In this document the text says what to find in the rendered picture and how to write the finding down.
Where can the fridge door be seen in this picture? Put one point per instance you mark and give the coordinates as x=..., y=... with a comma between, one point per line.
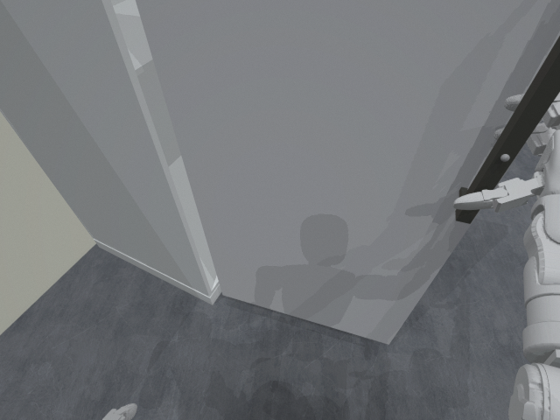
x=325, y=141

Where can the handle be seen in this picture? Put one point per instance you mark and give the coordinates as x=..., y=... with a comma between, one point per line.
x=541, y=93

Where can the right robot forearm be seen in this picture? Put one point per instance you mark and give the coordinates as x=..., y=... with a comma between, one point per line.
x=541, y=278

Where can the robot right hand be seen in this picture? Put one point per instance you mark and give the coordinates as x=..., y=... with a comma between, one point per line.
x=544, y=142

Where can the right robot upper arm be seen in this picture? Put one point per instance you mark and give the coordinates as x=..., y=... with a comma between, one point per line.
x=536, y=393

